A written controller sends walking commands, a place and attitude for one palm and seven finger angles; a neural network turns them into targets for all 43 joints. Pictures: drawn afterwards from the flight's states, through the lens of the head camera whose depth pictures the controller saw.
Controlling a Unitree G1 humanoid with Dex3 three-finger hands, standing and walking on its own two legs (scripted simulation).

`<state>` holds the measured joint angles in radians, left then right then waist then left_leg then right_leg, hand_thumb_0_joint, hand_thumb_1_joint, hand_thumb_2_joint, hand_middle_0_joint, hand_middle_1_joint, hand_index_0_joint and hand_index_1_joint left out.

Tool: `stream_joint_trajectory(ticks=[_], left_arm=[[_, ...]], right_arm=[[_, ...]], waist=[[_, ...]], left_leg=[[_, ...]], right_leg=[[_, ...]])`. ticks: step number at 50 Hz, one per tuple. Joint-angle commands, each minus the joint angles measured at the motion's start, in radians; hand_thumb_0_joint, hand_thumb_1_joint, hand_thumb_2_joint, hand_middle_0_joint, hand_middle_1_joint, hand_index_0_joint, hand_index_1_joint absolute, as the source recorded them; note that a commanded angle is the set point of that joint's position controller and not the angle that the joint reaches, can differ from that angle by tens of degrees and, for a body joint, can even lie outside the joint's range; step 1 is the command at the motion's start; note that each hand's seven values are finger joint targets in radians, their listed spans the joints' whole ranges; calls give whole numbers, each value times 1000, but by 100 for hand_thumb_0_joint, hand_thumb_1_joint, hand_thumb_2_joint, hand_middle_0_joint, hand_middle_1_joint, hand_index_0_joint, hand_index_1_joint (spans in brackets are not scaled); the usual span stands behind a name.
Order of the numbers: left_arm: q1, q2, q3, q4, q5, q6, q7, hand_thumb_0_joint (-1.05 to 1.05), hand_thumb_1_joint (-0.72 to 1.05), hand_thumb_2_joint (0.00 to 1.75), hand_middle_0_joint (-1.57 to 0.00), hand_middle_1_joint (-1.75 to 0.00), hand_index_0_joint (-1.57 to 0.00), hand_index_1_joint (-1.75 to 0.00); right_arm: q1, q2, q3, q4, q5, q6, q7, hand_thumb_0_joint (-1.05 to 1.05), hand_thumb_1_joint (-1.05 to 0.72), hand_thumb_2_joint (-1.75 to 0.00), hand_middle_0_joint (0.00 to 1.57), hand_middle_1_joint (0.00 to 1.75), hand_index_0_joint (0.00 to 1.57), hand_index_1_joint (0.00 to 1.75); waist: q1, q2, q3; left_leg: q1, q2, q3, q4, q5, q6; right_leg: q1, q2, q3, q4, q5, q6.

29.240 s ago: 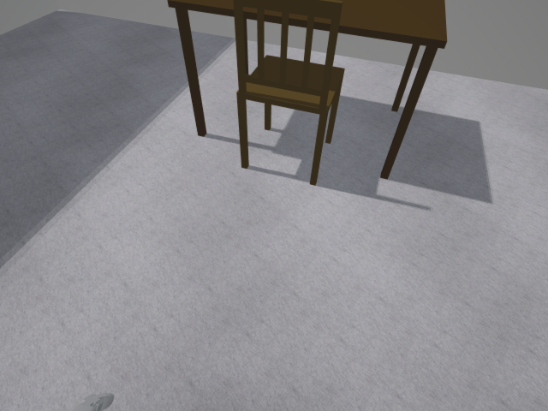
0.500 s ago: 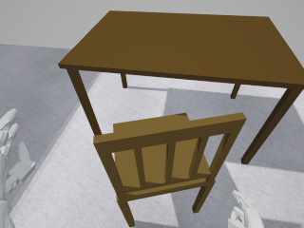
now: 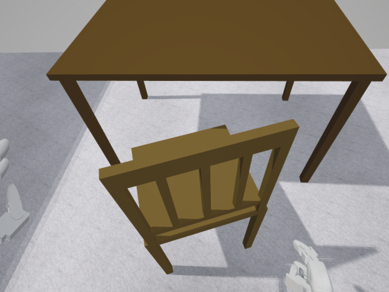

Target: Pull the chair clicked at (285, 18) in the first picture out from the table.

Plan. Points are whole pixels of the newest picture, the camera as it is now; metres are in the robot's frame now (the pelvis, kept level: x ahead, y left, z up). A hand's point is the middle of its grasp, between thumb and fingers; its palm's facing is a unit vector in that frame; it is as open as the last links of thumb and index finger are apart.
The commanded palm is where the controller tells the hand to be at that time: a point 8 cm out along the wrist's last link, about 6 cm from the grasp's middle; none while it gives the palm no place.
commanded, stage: step back with the hand held close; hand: left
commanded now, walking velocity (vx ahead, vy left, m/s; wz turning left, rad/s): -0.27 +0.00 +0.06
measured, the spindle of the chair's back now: (205, 192) +0.36 +0.01 -0.08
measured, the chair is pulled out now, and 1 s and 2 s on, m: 0.29 0.29 0.29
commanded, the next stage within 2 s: stop stepping back and stand still in 1.86 s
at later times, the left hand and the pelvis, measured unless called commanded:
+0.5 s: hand out of the picture +0.13 +0.26 +0.17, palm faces +0.53 -0.70 -0.48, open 7.4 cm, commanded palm +0.08 +0.28 +0.18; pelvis -0.06 -0.02 -0.01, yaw +1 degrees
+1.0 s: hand (10, 250) +0.15 +0.25 +0.16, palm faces +0.47 -0.72 -0.51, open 7.4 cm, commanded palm +0.07 +0.29 +0.18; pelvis -0.06 -0.01 -0.01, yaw +2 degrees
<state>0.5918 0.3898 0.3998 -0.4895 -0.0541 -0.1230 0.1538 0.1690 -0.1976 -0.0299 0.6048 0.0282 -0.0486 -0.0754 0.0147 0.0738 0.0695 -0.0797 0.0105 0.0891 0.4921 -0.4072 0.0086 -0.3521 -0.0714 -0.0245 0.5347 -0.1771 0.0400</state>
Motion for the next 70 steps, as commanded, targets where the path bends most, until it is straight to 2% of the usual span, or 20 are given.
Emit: stream_joint_trajectory(ticks=[1, 4, 7, 9, 15, 25, 30, 35, 37, 44, 47, 52, 56, 58, 60, 62, 63, 64, 67, 70], left_arm=[[-15, 160, 151, -162, -10, -53, 45, 0, 90, 90, -20, -30, -20, -30], [-34, 143, 119, -124, -7, -41, 48, 0, 90, 90, -20, -30, -20, -30], [-38, 167, 131, -123, 3, -34, 53, 0, 90, 90, -20, -30, -20, -30], [-37, 181, 143, -143, 5, -37, 61, 0, 90, 90, -20, -30, -20, -30], [-89, 203, 155, -216, 13, -56, 77, 0, 90, 90, -20, -30, -20, -30], [-124, 179, 123, -138, 28, -60, 68, 0, 90, 90, -20, -30, -20, -30], [-93, 199, 154, -205, 31, -74, 72, 0, 90, 90, -20, -30, -20, -30], [-46, 204, 181, -266, 23, -90, 76, 0, 90, 90, -20, -30, -20, -30], [-52, 197, 187, -256, 20, -97, 75, 0, 90, 90, -20, -30, -20, -30], [-62, 188, 167, -211, 20, -96, 72, 0, 90, 90, -20, -30, -20, -30], [-37, 199, 182, -200, 25, -92, 74, 0, 90, 90, -20, -30, -20, -30], [-8, 190, 197, -258, 23, -111, 73, 0, 90, 90, -20, -30, -20, -30], [-40, 173, 179, -304, 9, -122, 64, 0, 90, 90, -20, -30, -20, -30], [-65, 181, 176, -292, 9, -124, 63, 0, 90, 90, -20, -30, -20, -30], [-83, 169, 144, -285, 15, -132, 54, 0, 90, 90, -20, -30, -20, -30], [-100, 187, 138, -248, 15, -127, 54, 0, 90, 90, -20, -30, -20, -30], [-78, 191, 151, -213, 8, -118, 52, 0, 90, 90, -20, -30, -20, -30], [-36, 204, 166, -197, 17, -114, 53, 0, 90, 90, -20, -30, -20, -30], [56, 221, 217, -211, 24, -111, 50, 0, 90, 90, -20, -30, -20, -30], [95, 234, 229, -274, 6, -137, 48, 0, 90, 90, -20, -30, -20, -30]], right_arm=[[-92, -107, -42, -158, 2, -51, -17, 0, -90, -90, 20, 30, 20, 30], [-73, -111, -43, -151, 4, -40, -22, 0, -90, -90, 20, 30, 20, 30], [-87, -112, -37, -158, 2, -31, -25, 0, -90, -90, 20, 30, 20, 30], [-94, -111, -27, -163, 3, -28, -31, 0, -90, -90, 20, 30, 20, 30], [-91, -131, -22, -183, 3, -57, -40, 0, -90, -90, 20, 30, 20, 30], [-47, -150, -31, -162, -9, -76, -17, 0, -90, -90, 20, 30, 20, 30], [-66, -152, -30, -175, -12, -68, -13, 0, -90, -90, 20, 30, 20, 30], [-74, -141, -42, -168, -11, -78, -13, 0, -90, -90, 20, 30, 20, 30], [-75, -134, -44, -162, -12, -82, -13, 0, -90, -90, 20, 30, 20, 30], [-43, -127, -54, -126, -19, -72, -11, 0, -90, -90, 20, 30, 20, 30], [-61, -125, -51, -129, -18, -58, -10, 0, -90, -90, 20, 30, 20, 30], [-104, -128, -51, -148, -16, -58, -16, 0, -90, -90, 20, 30, 20, 30], [-92, -118, -55, -132, -31, -95, -11, 0, -90, -90, 20, 30, 20, 30], [-86, -115, -57, -111, -29, -110, -9, 0, -90, -90, 20, 30, 20, 30], [-54, -122, -58, -97, -26, -114, 1, 0, -90, -90, 20, 30, 20, 30], [-45, -119, -66, -93, -24, -104, 3, 0, -90, -90, 20, 30, 20, 30], [-50, -112, -73, -95, -20, -98, 2, 0, -90, -90, 20, 30, 20, 30], [-81, -93, -66, -108, -17, -86, -1, 0, -90, -90, 20, 30, 20, 30], [-122, -67, -33, -129, -8, -48, -4, 0, -90, -90, 20, 30, 20, 30], [-99, -77, -27, -125, -8, -20, -11, 0, -90, -90, 20, 30, 20, 30]], waist=[[-1, -21, -210], [-13, -110, -217], [-5, -181, -202], [2, -146, -179], [13, 45, -127], [4, -103, -86], [9, -29, -134], [6, 25, -195], [3, 27, -180], [-13, -150, -207], [-7, -182, -226], [-8, 80, -205], [-5, 169, -176], [-4, 119, -150], [-14, 14, -186], [-29, -194, -273], [-18, -291, -284], [-1, -275, -264], [1, -219, -262], [-19, -152, -287]], left_leg=[[-93, 141, -76, 5, 611, -5], [-126, 84, -58, 51, 330, -13], [-150, 58, -64, 36, 88, 4], [-188, 66, -78, -23, 9, 23], [-391, 132, -131, -147, -93, 56], [-360, 70, -94, -36, -127, 36], [-420, 108, -132, -107, -120, 53], [-425, 145, -149, -78, 88, 51], [-471, 152, -143, -74, 24, 52], [-319, 52, -89, 93, -18, 12], [-282, 56, -99, 47, -8, 23], [-398, 203, -201, -97, 227, 71], [-337, 272, -197, -64, 509, 87], [-251, 263, -170, 16, 629, 69], [-155, 189, -123, 175, 662, 19], [-252, 33, -55, 349, 271, -39], [-285, -9, -82, 449, -63, -39], [-312, 9, -119, 510, -155, -22], [-312, 38, -123, 310, -120, -18], [-169, 31, -41, -53, 143, -12]], right_leg=[[193, -79, 73, 23, 465, -70], [186, -128, 127, -34, 501, -88], [110, -138, 151, -123, 190, -75], [90, -114, 139, -148, -18, -62], [157, -28, 76, -29, -131, -27], [47, -79, 162, -186, -230, -53], [124, -47, 106, -89, -175, -39], [189, -35, 70, 53, 134, -38], [193, -38, 80, 96, 135, -41], [78, -148, 199, -109, 171, -98], [61, -143, 165, -145, 43, -88], [141, -2, 26, 154, 170, -32], [49, 16, 34, 270, -71, -36], [19, -4, 36, 163, -3, -48], [53, -74, 68, -8, 385, -85], [186, -244, 265, -66, 829, -183], [193, -315, 320, -142, 796, -228], [181, -334, 303, -171, 672, -228], [169, -257, 190, -135, 505, -187], [150, -164, 92, -45, 393, -100]])
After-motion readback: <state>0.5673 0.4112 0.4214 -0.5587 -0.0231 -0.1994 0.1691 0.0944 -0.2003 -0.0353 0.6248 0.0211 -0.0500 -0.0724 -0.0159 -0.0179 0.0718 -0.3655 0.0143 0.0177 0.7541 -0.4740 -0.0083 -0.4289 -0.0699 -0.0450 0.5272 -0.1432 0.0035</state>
